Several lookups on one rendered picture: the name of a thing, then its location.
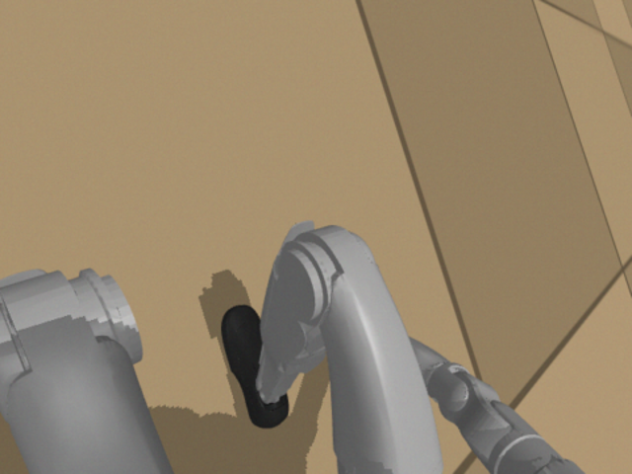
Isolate right robot foot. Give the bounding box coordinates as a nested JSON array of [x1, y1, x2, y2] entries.
[[221, 305, 288, 429]]

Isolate right robot hand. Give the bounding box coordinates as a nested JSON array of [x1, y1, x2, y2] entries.
[[409, 337, 450, 389]]

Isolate right robot arm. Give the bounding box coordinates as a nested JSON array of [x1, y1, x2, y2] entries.
[[427, 362, 586, 474]]

